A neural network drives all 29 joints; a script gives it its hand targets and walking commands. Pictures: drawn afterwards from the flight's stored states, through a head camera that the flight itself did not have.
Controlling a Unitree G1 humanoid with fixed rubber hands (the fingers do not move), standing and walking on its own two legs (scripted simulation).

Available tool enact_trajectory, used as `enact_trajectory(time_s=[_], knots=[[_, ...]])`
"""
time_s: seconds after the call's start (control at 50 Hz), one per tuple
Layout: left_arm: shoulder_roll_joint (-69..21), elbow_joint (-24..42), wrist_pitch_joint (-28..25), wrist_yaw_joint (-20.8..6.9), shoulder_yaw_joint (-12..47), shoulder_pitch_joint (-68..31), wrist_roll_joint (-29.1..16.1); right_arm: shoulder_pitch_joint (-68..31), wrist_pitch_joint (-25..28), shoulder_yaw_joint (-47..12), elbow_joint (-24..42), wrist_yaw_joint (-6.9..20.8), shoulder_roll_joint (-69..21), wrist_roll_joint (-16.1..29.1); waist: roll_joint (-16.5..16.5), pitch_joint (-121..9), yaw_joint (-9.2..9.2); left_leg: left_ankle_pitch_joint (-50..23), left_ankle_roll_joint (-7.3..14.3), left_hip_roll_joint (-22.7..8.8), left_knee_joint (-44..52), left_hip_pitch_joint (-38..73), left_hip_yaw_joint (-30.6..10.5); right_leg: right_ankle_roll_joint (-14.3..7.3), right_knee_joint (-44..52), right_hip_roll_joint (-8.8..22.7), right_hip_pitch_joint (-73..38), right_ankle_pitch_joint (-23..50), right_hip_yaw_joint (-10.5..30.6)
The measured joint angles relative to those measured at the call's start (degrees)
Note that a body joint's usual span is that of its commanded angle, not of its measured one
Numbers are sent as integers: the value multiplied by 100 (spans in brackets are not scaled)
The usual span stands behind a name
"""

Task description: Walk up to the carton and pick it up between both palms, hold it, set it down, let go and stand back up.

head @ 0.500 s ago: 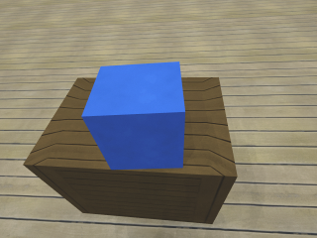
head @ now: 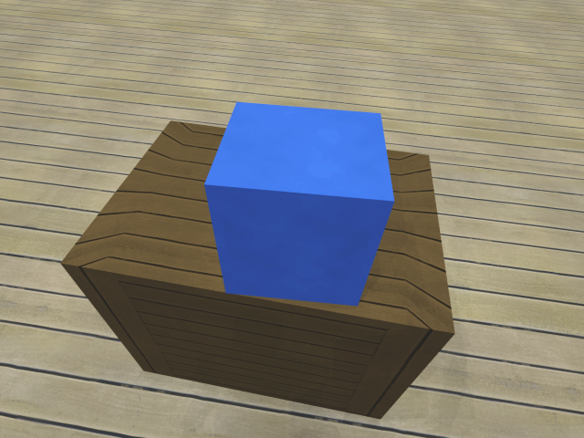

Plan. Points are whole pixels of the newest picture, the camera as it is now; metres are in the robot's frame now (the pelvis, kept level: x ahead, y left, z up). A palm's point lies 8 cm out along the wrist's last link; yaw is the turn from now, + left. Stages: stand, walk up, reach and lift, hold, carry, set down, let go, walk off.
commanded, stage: walk up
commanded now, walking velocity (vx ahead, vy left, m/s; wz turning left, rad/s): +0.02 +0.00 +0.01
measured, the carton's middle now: (299, 207) +0.51 +0.01 +0.00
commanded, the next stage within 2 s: stand in 0.76 s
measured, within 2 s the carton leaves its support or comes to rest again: neither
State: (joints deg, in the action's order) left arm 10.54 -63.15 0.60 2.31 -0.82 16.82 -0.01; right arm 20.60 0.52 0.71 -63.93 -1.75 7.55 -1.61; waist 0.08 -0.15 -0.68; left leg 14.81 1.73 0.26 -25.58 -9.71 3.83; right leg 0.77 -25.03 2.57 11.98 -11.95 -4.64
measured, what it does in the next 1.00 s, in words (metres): stands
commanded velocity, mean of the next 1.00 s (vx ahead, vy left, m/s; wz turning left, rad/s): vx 0.04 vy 0.00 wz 0.00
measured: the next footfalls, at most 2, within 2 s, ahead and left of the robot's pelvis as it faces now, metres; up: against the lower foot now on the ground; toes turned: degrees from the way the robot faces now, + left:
none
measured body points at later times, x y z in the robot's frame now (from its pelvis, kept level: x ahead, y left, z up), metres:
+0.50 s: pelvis +0.03 +0.00 +0.00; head +0.04 -0.01 +0.45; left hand +0.00 +0.21 -0.16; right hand -0.02 -0.20 -0.16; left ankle -0.02 +0.10 -0.74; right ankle +0.01 -0.13 -0.74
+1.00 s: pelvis +0.03 +0.00 +0.00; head +0.04 +0.00 +0.45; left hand +0.00 +0.20 -0.16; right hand -0.02 -0.20 -0.16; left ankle -0.02 +0.10 -0.74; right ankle +0.01 -0.13 -0.74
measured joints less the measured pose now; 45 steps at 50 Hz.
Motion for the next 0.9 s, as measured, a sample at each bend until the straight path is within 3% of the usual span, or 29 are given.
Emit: enact_trajectory(time_s=[0.14, 0.28, 0.54, 0.58, 0.8, 0.9], knots=[[-135, -207, -5, -68, 82, 49, 8, 25, 140, -126, -4, -25, -314, 84, 203, 70, 29, -217, 138, 165, 568, 316, 68, 94, 417, 114, -230, 189, 105], [-266, -405, -52, -62, 125, 97, 24, 37, 166, -99, -35, -22, -358, 99, 158, 113, 45, -260, 160, 227, 754, 475, 81, 177, 431, 169, -304, 148, 134], [-471, -384, -272, -26, 152, 250, 36, 94, 170, -26, -266, -56, -146, 102, -128, 110, 71, 179, -25, 60, 399, 517, 1, 28, 32, 41, -339, -352, 40], [-515, -350, -310, -9, 158, 216, 22, 32, 173, -31, -289, -67, -133, 114, -160, 156, 60, -32, -43, -2, 366, 508, 0, 4, 41, -8, -353, -366, 16], [-514, -288, -268, 11, 107, 234, 77, -124, 34, 26, -445, -114, -26, 113, -127, 84, -21, 341, -123, -99, 186, 512, 14, -52, -9, -81, -390, -409, -9], [-445, -395, -189, 17, 154, 296, 48, -101, 66, -66, -435, -86, -97, 136, -50, 70, 36, 277, -100, -92, 306, 590, 53, -60, 107, -74, -453, -331, 16]])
